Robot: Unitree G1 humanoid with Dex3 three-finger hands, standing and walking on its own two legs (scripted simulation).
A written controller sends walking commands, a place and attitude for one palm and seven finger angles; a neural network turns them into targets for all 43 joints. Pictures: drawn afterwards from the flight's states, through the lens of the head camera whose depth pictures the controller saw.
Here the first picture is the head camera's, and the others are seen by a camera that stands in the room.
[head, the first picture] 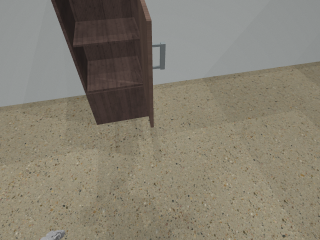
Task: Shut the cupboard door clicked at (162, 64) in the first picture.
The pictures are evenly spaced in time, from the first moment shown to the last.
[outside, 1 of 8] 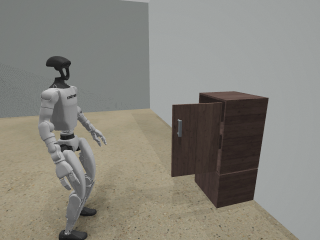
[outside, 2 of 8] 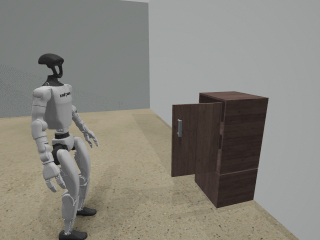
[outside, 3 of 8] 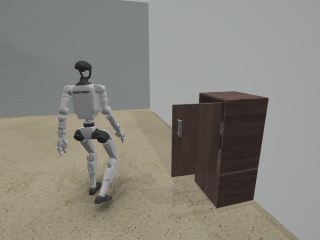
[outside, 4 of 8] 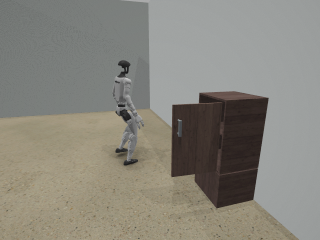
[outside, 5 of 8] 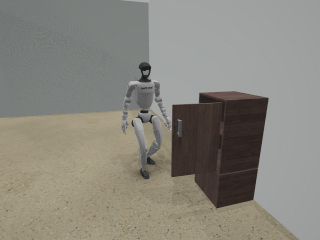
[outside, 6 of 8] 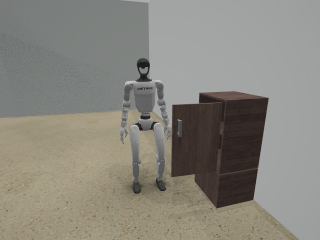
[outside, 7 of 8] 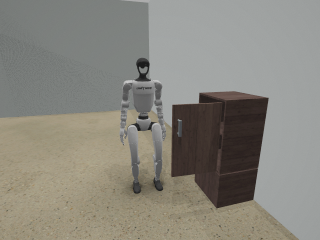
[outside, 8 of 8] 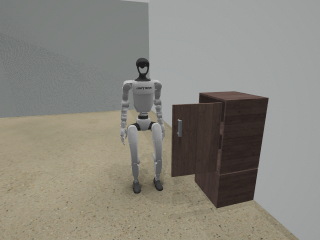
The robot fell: no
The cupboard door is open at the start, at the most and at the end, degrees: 86 86 86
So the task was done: no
